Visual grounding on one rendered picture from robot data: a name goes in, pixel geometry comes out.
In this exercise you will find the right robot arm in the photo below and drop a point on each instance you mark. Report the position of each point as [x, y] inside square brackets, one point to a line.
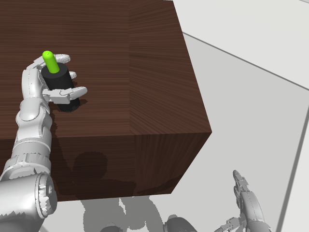
[258, 226]

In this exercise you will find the left robot hand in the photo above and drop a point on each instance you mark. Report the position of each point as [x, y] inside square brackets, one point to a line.
[34, 85]

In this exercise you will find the left robot arm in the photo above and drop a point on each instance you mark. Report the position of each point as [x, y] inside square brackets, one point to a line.
[27, 194]

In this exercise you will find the bottle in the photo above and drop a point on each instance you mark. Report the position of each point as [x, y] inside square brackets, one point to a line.
[57, 76]

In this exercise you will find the right robot hand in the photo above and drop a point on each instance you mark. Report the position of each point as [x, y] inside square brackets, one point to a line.
[248, 204]

